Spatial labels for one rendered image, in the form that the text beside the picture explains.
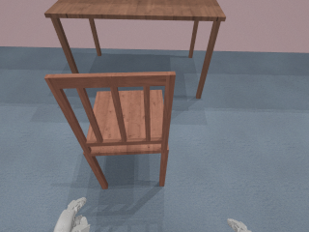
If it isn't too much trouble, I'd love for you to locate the left robot hand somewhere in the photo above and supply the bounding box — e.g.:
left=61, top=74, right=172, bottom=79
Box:
left=53, top=197, right=91, bottom=232

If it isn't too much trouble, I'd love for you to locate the right robot hand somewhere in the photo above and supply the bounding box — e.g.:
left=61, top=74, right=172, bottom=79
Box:
left=227, top=218, right=252, bottom=232

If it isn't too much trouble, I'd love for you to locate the chair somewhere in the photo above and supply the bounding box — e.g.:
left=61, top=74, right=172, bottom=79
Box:
left=44, top=72, right=176, bottom=189

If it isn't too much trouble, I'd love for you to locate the table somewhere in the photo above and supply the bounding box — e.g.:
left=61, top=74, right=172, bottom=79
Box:
left=44, top=0, right=226, bottom=99

